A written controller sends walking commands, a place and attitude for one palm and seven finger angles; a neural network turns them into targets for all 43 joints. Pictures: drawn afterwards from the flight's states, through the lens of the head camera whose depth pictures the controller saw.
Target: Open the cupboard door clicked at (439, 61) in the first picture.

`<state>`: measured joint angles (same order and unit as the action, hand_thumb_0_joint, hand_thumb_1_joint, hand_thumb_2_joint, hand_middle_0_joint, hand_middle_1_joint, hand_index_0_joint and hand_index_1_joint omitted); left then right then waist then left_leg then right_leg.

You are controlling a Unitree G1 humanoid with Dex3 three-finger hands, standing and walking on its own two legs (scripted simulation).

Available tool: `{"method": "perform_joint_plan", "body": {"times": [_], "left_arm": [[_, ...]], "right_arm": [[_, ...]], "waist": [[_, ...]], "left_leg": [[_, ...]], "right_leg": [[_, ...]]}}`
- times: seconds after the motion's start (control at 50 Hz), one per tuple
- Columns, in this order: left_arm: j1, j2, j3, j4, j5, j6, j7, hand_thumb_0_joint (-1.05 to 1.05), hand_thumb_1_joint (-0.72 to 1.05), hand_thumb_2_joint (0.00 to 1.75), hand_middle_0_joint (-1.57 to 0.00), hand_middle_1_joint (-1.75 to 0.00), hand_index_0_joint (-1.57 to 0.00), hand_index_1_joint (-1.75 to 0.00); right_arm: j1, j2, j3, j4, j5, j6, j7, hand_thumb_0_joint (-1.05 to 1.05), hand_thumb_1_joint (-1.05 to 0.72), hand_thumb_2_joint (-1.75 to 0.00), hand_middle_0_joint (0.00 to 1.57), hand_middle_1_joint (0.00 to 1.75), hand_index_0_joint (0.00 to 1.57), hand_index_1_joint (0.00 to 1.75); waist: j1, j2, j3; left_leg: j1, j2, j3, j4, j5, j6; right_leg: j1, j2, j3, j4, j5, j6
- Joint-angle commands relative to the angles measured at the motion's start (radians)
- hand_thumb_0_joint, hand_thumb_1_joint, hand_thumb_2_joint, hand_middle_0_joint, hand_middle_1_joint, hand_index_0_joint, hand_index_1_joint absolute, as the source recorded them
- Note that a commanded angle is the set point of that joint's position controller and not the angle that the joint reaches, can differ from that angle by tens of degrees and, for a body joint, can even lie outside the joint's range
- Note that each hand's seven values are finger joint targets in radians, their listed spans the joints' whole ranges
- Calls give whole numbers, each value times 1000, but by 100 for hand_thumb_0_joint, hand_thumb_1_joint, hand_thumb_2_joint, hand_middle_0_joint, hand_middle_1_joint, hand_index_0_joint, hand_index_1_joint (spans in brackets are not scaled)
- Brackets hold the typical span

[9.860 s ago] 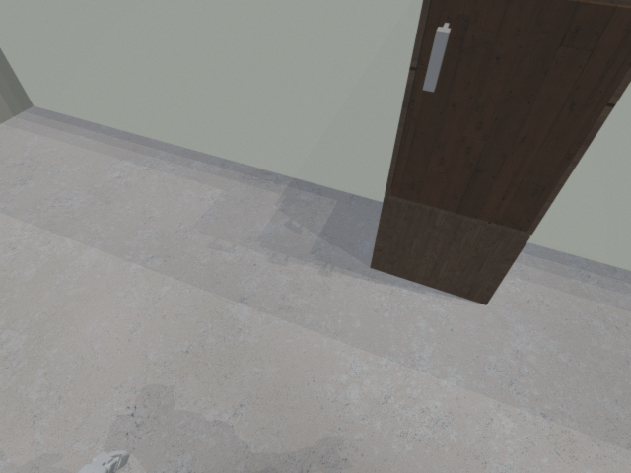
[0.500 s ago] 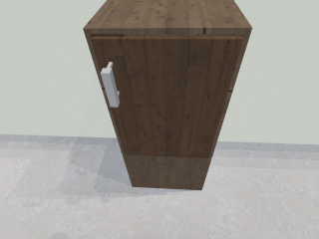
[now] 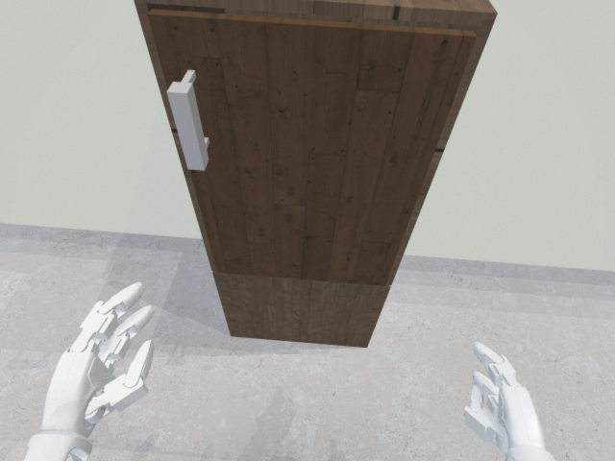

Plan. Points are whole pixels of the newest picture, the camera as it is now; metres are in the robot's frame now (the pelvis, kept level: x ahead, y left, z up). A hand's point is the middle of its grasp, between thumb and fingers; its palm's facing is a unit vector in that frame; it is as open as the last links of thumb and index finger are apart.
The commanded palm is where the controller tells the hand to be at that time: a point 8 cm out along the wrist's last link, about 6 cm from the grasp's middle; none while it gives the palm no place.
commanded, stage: raise the hand with hooked fingers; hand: left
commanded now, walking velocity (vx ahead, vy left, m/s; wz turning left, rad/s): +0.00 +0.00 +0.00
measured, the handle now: (194, 120) +0.55 +0.20 +0.15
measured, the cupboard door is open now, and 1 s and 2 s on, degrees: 0 0 0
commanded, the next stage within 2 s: move the hooked fingers beside the handle in 1.78 s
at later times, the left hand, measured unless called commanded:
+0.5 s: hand (89, 352) +0.22 +0.26 +0.07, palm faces -0.01 -1.00 -0.04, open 11.0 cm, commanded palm +0.19 +0.30 +0.07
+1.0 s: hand (37, 291) +0.26 +0.30 +0.14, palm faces +0.03 -1.00 -0.07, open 13.7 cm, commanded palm +0.23 +0.34 +0.14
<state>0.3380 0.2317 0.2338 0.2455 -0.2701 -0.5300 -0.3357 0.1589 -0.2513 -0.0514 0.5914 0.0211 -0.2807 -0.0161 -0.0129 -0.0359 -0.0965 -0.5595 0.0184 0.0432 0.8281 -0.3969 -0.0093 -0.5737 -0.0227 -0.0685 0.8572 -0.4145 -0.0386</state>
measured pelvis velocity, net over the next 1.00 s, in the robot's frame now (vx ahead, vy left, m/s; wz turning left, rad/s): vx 0.00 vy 0.03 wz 0.02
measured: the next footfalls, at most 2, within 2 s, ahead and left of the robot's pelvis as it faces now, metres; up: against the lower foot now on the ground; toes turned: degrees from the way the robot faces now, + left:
none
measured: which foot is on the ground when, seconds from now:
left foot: down 0.00-1.00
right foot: down 0.00-1.00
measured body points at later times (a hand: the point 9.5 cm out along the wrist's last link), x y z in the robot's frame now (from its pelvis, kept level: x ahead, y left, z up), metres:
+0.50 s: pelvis +0.00 +0.02 +0.00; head +0.03 +0.02 +0.45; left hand +0.22 +0.31 +0.07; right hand +0.15 -0.21 -0.08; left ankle +0.01 +0.13 -0.70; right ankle +0.01 -0.09 -0.70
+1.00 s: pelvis +0.00 +0.03 +0.02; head -0.01 +0.03 +0.47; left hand +0.25 +0.35 +0.14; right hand +0.19 -0.19 -0.04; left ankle +0.01 +0.13 -0.70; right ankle +0.01 -0.09 -0.70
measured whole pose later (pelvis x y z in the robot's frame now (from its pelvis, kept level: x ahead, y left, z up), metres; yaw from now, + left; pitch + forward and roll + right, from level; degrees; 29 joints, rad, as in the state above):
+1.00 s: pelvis +0.00 +0.03 +0.02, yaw +1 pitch +1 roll -2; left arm 0.03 0.41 0.38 0.18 -0.34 -0.06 -0.44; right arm 0.25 -0.25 0.08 0.56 0.06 -0.27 -0.10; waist 0.03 0.04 -0.05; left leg -0.39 0.00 0.02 0.71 -0.35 0.03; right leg -0.35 -0.03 -0.09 0.65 -0.33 0.00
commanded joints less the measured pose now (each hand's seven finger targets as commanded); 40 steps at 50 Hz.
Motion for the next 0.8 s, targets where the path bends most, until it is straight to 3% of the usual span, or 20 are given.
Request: {"method": "perform_joint_plan", "body": {"times": [0.0, 0.02, 0.04, 0.08, 0.12, 0.16, 0.2, 0.24, 0.28, 0.32, 0.36, 0.42, 0.44, 0.5, 0.52, 0.56, 0.62, 0.64, 0.72, 0.78], "left_arm": [[122, 181, 136, -202, -91, -54, -167, 0, 50, 73, -23, -55, -23, -55], [44, 217, 172, -264, -120, -44, -166, 0, 48, 72, -23, -57, -23, -57], [-14, 225, 177, -355, -133, -44, -156, 0, 46, 71, -23, -58, -23, -58], [-122, 190, 143, -469, -143, -72, -117, 0, 41, 69, -24, -62, -24, -62], [-217, 204, 112, -559, -122, -87, -83, 0, 36, 67, -24, -64, -24, -64], [-174, 178, 72, -518, -82, -67, -73, 0, 32, 65, -24, -68, -24, -68], [-172, 191, 58, -463, -63, -21, -92, 0, 27, 63, -25, -70, -25, -70], [-139, 233, 87, -357, -66, 69, -131, 0, 22, 61, -25, -74, -25, -74], [-71, 252, 118, -303, -78, 166, -154, 0, 18, 59, -25, -76, -25, -76], [-22, 288, 195, -253, -117, 251, -160, 0, 13, 57, -25, -80, -25, -80], [-8, 299, 247, -302, -153, 278, -136, 0, 8, 55, -26, -82, -26, -82], [-35, 293, 273, -398, -176, 246, -76, 0, 1, 52, -26, -87, -26, -87], [-48, 276, 254, -427, -168, 229, -60, 0, -1, 51, -27, -88, -27, -88], [-106, 227, 171, -404, -125, 195, -30, 0, -8, 48, -27, -93, -27, -93], [-156, 227, 148, -397, -118, 195, -39, 0, -10, 47, -27, -94, -27, -94], [-211, 254, 133, -374, -96, 202, -56, 0, -15, 45, -27, -98, -27, -98], [-294, 316, 153, -382, -84, 233, -72, 0, -22, 42, -28, -102, -28, -102], [-336, 343, 170, -408, -82, 239, -75, 0, -24, 41, -28, -103, -28, -103], [-375, 414, 260, -406, -97, 259, -54, 0, -34, 37, -29, -110, -29, -110], [-399, 363, 228, -364, -104, 285, -50, 0, -41, 34, -29, -114, -29, -114]], "right_arm": [[-45, -136, -38, -224, 18, -40, -10, 0, -90, -90, 20, 30, 20, 30], [-18, -137, -36, -225, 14, -37, -16, 0, -90, -90, 20, 30, 20, 30], [-3, -130, -33, -231, 14, -35, -22, 0, -90, -90, 20, 30, 20, 30], [14, -116, -21, -214, 12, -38, -33, 0, -90, -90, 20, 30, 20, 30], [40, -128, -11, -179, -2, -42, -47, 0, -90, -90, 20, 30, 20, 30], [57, -125, -9, -145, 2, -46, -51, 0, -90, -90, 20, 30, 20, 30], [54, -135, -8, -133, 11, -50, -56, 0, -90, -90, 20, 30, 20, 30], [44, -145, 2, -138, 20, -38, -61, 0, -90, -90, 20, 30, 20, 30], [25, -145, 4, -164, 29, -27, -67, 0, -90, -90, 20, 30, 20, 30], [1, -140, 12, -189, 30, -16, -70, 0, -90, -90, 20, 30, 20, 30], [-6, -126, 17, -208, 32, -11, -69, 0, -90, -90, 20, 30, 20, 30], [-6, -114, 26, -215, 22, -25, -58, 0, -90, -90, 20, 30, 20, 30], [9, -114, 28, -213, 21, -29, -54, 0, -90, -90, 20, 30, 20, 30], [37, -130, 25, -189, 23, -41, -51, 0, -90, -90, 20, 30, 20, 30], [41, -139, 28, -187, 23, -44, -52, 0, -90, -90, 20, 30, 20, 30], [53, -152, 28, -174, 32, -49, -60, 0, -90, -90, 20, 30, 20, 30], [50, -162, 31, -172, 36, -58, -76, 0, -90, -90, 20, 30, 20, 30], [45, -160, 32, -172, 39, -59, -82, 0, -90, -90, 20, 30, 20, 30], [34, -153, 46, -165, 35, -62, -93, 0, -90, -90, 20, 30, 20, 30], [20, -144, 54, -161, 41, -60, -94, 0, -90, -90, 20, 30, 20, 30]], "waist": [[68, 54, -210], [57, 68, -216], [44, 125, -247], [6, 130, -213], [-26, 161, -198], [-43, 171, -182], [-53, 160, -168], [-35, 116, -149], [-2, 69, -173], [48, 33, -200], [66, 10, -227], [84, 38, -213], [74, 63, -210], [21, 70, -111], [9, 85, -79], [-4, 95, -79], [3, 126, -95], [6, 129, -129], [39, 166, -138], [34, 190, -84]], "left_leg": [[-93, -73, 14, 60, 185, 20], [-96, -66, 0, 78, 173, 20], [-69, -57, -7, 85, 180, 25], [-45, -37, -32, 94, 143, 34], [-23, -20, -54, 114, 194, 44], [5, -11, -64, 96, 226, 48], [2, -10, -71, 84, 210, 50], [-26, -13, -77, 63, 202, 47], [-24, -18, -74, 21, 193, 47], [-17, -22, -76, -9, 226, 40], [-2, -22, -71, -34, 247, 35], [32, -20, -75, -71, 274, 29], [47, -20, -69, -85, 265, 27], [56, -12, -73, -105, 183, 28], [58, -13, -77, -109, 162, 30], [71, -10, -85, -133, 91, 32], [106, -10, -98, -164, 61, 36], [130, -9, -99, -175, 62, 37], [185, -6, -113, -215, 123, 29], [216, -1, -116, -248, 129, 20]], "right_leg": [[117, -24, 146, -77, 246, 29], [104, -23, 168, -79, 213, 36], [106, -17, 170, -83, 207, 39], [44, 0, 156, -93, 117, 35], [0, 24, 124, -45, 197, 18], [-21, 32, 86, -41, 235, 11], [-25, 33, 72, -56, 222, 17], [15, 30, 79, -83, 213, 21], [67, 21, 78, -119, 190, 29], [147, 20, 72, -129, 216, 27], [186, 14, 58, -136, 247, 36], [196, 31, 26, -128, 264, 23], [176, 35, 14, -127, 249, 22], [81, 42, -1, -146, 151, 24], [69, 44, 5, -154, 129, 19], [60, 39, 8, -179, 50, 21], [96, 37, 12, -196, 35, 15], [116, 33, 13, -204, 35, 16], [183, 42, -3, -219, 97, 4], [176, 44, -17, -238, 123, 6]]}}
